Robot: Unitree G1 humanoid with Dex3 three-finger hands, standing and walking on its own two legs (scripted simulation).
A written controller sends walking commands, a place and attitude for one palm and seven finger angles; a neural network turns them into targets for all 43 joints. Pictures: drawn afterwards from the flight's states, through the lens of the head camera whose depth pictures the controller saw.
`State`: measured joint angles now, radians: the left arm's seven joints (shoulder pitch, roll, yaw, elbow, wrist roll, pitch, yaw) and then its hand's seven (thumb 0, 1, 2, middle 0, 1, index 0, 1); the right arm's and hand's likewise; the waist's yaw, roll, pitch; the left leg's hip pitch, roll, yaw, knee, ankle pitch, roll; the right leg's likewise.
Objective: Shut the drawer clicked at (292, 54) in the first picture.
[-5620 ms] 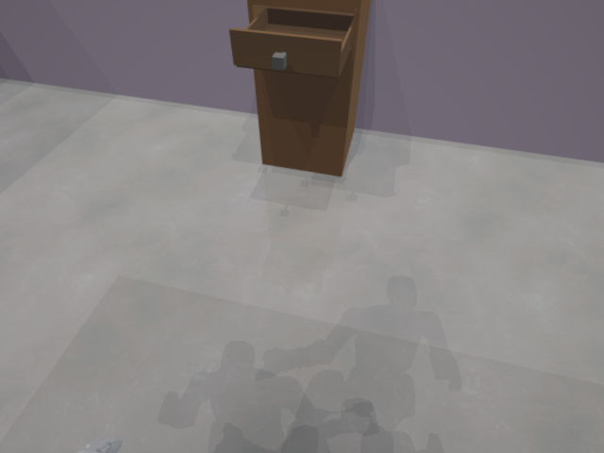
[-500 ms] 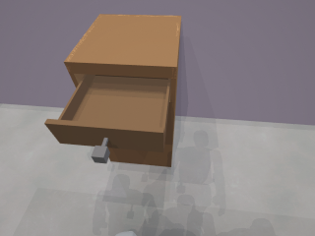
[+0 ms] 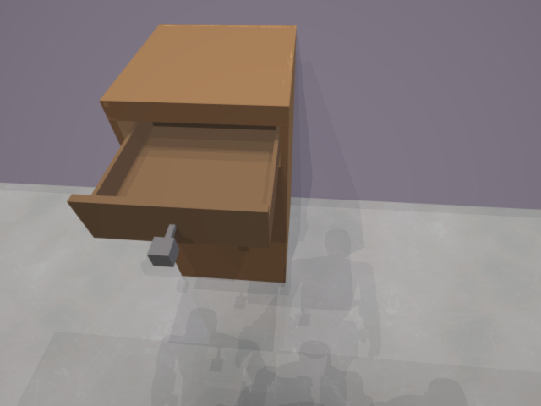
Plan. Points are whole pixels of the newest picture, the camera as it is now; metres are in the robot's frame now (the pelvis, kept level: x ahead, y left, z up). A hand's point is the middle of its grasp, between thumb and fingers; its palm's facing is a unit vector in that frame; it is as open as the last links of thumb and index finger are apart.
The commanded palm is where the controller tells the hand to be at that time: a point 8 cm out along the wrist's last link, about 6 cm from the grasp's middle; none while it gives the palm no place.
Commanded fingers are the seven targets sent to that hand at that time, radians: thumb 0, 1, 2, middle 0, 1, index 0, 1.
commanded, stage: come to a stop and stand still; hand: left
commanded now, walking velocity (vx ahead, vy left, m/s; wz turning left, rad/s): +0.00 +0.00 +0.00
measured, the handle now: (167, 242) +0.41 +0.23 -0.05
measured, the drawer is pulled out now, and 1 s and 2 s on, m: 0.26 0.26 0.26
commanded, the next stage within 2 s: look again from close up in 0.42 s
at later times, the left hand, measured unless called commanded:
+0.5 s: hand out of the picture -0.02 +0.12 -0.17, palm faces +0.06 -0.99 -0.15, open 7.4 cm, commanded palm none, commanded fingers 0.00 0.90 0.90 -0.20 -0.30 -0.20 -0.30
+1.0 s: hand out of the picture +0.01 +0.21 -0.17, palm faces +0.02 -0.98 -0.21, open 7.4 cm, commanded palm none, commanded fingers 0.00 0.90 0.90 -0.20 -0.30 -0.20 -0.30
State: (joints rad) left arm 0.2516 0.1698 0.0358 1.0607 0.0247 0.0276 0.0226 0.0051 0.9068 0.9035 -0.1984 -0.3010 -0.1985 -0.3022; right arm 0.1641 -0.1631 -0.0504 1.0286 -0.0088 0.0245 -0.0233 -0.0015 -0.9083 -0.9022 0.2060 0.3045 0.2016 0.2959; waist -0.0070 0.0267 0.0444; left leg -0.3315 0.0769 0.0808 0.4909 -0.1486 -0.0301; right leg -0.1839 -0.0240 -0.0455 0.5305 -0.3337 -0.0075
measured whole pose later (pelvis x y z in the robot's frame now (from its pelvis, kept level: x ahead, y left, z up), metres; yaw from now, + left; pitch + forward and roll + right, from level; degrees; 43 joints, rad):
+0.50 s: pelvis +0.00 -0.03 +0.01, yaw +1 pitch -2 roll -1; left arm 0.30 0.11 0.02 1.14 0.01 0.01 0.02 0.01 0.91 0.90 -0.20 -0.30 -0.20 -0.30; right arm 0.36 -0.12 -0.01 1.18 -0.01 0.02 -0.04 0.00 -0.91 -0.90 0.20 0.30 0.20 0.30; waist -0.03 0.02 0.05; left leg -0.24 0.11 -0.01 0.44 -0.16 -0.08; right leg -0.11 0.05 -0.09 0.43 -0.28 -0.06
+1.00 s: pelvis +0.01 +0.03 +0.01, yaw +1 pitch +0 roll +0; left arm 0.30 0.19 0.00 1.07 0.02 0.00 0.03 0.01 0.91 0.90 -0.20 -0.30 -0.20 -0.30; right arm 0.26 -0.17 0.01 1.05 -0.01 -0.02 -0.03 0.01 -0.93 -0.90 0.20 0.30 0.20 0.30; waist 0.00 -0.01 0.01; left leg -0.24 -0.03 0.07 0.48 -0.24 0.06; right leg -0.16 -0.05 -0.05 0.46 -0.30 0.03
